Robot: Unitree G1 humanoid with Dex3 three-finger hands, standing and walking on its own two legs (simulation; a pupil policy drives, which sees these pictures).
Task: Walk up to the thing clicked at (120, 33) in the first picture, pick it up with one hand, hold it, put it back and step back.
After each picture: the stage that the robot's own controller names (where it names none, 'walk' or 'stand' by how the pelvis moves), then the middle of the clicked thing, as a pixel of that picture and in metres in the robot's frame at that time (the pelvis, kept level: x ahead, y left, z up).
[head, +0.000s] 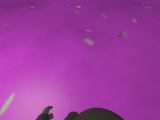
stand; (119, 34) +2.18 -0.73 -0.72
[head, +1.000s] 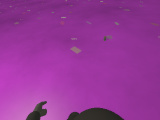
walk; (104, 38) +2.13 -0.23 -0.69
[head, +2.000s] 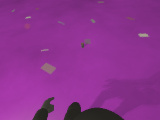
walk; (82, 45) +1.49 +0.25 -0.71
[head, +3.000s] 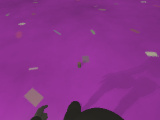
walk; (79, 64) +0.95 +0.26 -0.72
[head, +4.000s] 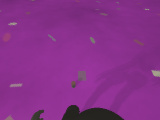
walk; (73, 84) +0.55 +0.23 -0.70
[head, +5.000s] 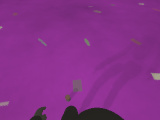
stand; (68, 98) +0.32 +0.25 -0.69
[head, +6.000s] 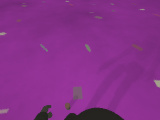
stand; (67, 106) +0.26 +0.25 -0.72
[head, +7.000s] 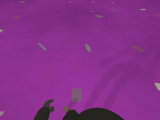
stand; (66, 109) +0.20 +0.24 -0.71
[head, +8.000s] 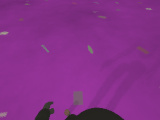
stand; (67, 112) +0.17 +0.24 -0.72
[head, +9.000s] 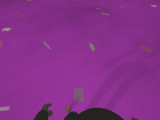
stand; (68, 108) +0.19 +0.24 -0.72
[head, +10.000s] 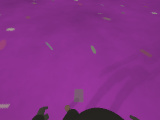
stand; (67, 108) +0.22 +0.24 -0.71
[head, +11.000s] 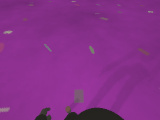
stand; (68, 109) +0.22 +0.23 -0.73
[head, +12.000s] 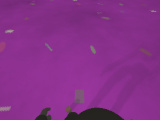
stand; (68, 109) +0.21 +0.23 -0.73
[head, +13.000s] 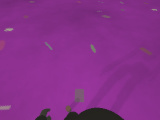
stand; (68, 109) +0.21 +0.23 -0.72
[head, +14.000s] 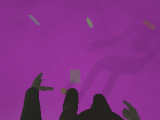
go down; (63, 91) +0.24 +0.25 -0.58
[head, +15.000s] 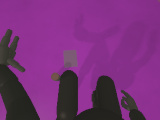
go down; (56, 77) +0.28 +0.28 -0.32
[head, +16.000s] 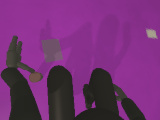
close in; (36, 77) +0.25 +0.31 -0.24
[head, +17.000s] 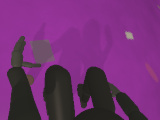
close; (27, 80) +0.24 +0.30 -0.23
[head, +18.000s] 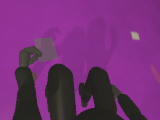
lift; (30, 77) +0.24 +0.31 -0.24
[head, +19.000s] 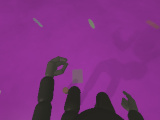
close; (66, 90) +0.27 +0.25 -0.53
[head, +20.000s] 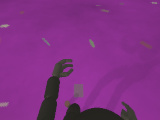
close; (67, 104) +0.24 +0.24 -0.67
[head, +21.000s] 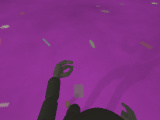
hold; (68, 104) +0.24 +0.24 -0.67
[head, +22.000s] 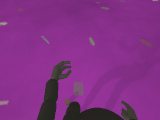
stand; (67, 102) +0.25 +0.24 -0.66
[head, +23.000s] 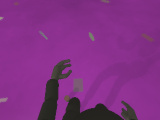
stand; (67, 98) +0.25 +0.25 -0.64
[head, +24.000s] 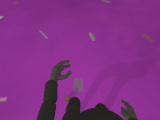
stand; (67, 98) +0.25 +0.24 -0.64
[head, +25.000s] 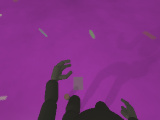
stand; (67, 97) +0.25 +0.25 -0.62
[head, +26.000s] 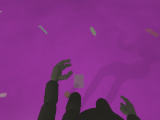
stand; (67, 94) +0.26 +0.24 -0.59
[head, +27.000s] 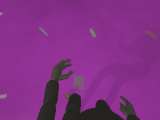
stand; (67, 96) +0.26 +0.24 -0.60
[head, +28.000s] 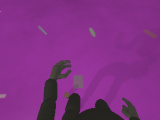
stand; (67, 95) +0.26 +0.24 -0.61
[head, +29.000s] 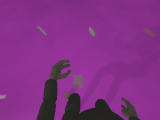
stand; (67, 95) +0.26 +0.25 -0.61
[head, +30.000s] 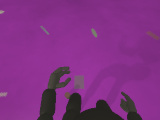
stand; (67, 95) +0.26 +0.24 -0.60
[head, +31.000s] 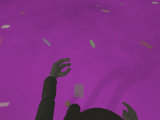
stand; (68, 104) +0.24 +0.25 -0.67
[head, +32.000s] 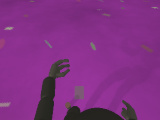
stand; (68, 105) +0.24 +0.24 -0.68
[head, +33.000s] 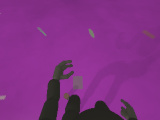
stand; (66, 96) +0.25 +0.25 -0.62
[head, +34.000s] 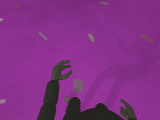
stand; (67, 99) +0.25 +0.24 -0.63
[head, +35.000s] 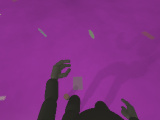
stand; (66, 97) +0.25 +0.25 -0.62
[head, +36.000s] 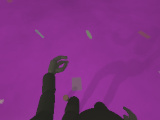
stand; (66, 98) +0.25 +0.25 -0.63
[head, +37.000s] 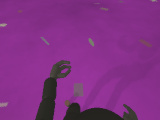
stand; (67, 103) +0.24 +0.24 -0.66
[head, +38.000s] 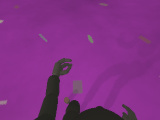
stand; (67, 100) +0.25 +0.25 -0.66
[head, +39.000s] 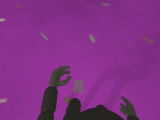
stand; (67, 100) +0.25 +0.24 -0.63
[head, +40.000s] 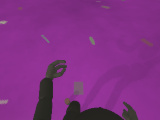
stand; (67, 101) +0.25 +0.24 -0.66
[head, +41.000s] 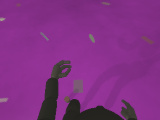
stand; (67, 99) +0.25 +0.25 -0.65
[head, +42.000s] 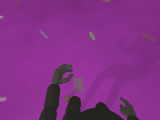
close; (67, 98) +0.25 +0.24 -0.62
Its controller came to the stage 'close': yes
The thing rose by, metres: 0.00
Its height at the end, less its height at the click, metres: +0.00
